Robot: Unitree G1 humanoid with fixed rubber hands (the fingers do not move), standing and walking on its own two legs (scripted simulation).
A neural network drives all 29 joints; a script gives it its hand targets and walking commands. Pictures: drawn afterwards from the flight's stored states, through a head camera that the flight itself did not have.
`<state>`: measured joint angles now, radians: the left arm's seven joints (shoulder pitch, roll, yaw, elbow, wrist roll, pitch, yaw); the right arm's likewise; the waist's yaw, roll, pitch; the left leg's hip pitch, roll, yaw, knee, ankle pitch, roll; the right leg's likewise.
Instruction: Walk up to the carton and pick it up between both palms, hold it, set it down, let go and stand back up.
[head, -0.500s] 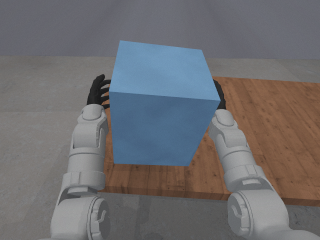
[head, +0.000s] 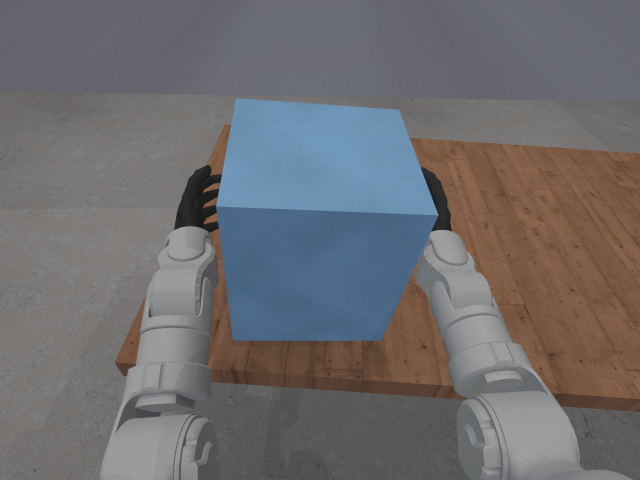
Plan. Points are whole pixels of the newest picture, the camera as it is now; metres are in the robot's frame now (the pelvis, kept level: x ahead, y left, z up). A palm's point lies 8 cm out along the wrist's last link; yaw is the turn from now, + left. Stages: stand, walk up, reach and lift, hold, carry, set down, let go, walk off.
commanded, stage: set down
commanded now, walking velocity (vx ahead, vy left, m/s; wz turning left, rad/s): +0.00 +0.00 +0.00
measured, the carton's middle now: (313, 228) +0.41 +0.00 +0.12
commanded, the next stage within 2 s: none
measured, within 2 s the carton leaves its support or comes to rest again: rests again in 1.84 s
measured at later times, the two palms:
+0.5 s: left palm (198, 246) +0.39 +0.14 +0.12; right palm (423, 240) +0.40 -0.16 +0.11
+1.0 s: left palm (212, 258) +0.39 +0.13 +0.09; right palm (426, 246) +0.41 -0.17 +0.09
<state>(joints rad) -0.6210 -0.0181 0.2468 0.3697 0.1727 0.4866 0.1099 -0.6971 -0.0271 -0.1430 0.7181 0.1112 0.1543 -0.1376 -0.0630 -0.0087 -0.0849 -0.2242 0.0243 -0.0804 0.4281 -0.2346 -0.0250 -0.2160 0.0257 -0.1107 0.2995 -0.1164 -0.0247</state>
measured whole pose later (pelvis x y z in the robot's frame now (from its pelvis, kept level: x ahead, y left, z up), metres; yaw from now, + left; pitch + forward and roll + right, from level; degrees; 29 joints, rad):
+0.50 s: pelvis +0.01 -0.01 +0.00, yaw +0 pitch +2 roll -2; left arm -0.62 -0.04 0.25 0.51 0.17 0.39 0.14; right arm -0.71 -0.03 -0.23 0.88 0.02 0.05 -0.08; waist -0.02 -0.01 -0.08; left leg -0.22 0.03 -0.09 0.43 -0.24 -0.03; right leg -0.22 0.03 -0.12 0.30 -0.13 -0.03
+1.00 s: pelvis +0.02 -0.02 +0.00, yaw +0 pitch +3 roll -1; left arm -0.62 -0.06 0.25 0.65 0.17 0.26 0.16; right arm -0.71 -0.03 -0.31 0.97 -0.08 -0.03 -0.04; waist 0.00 -0.01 -0.08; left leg -0.22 0.04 -0.09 0.41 -0.25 -0.05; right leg -0.24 0.04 -0.12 0.32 -0.15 -0.05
